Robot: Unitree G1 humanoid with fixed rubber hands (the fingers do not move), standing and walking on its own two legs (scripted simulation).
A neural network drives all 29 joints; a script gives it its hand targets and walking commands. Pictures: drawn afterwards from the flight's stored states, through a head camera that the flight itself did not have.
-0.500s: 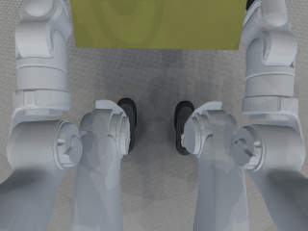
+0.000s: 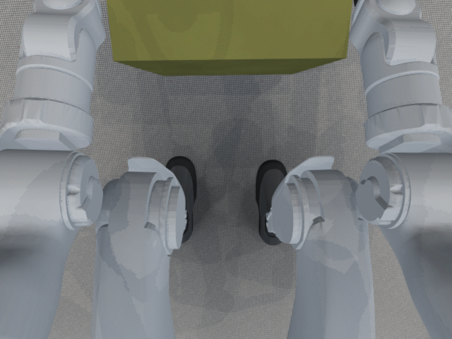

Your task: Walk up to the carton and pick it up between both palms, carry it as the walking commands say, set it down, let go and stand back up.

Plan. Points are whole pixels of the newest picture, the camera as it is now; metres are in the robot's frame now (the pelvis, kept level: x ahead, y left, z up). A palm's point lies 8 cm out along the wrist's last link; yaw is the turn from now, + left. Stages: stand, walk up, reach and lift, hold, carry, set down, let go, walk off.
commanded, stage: set down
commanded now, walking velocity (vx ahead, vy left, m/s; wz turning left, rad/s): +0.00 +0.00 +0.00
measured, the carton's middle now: out of the picture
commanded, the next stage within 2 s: none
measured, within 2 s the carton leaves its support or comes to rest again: rests again in 0.52 s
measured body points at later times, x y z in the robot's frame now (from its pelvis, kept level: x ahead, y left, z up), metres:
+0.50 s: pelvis +0.00 +0.00 -0.02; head +0.37 +0.00 +0.23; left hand +0.56 +0.19 -0.19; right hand +0.57 -0.16 -0.18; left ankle +0.14 +0.10 -0.36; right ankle +0.13 -0.12 -0.36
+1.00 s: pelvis +0.00 +0.00 -0.04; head +0.36 +0.00 +0.22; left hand +0.56 +0.19 -0.20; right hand +0.56 -0.17 -0.20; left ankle +0.14 +0.10 -0.36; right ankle +0.13 -0.12 -0.36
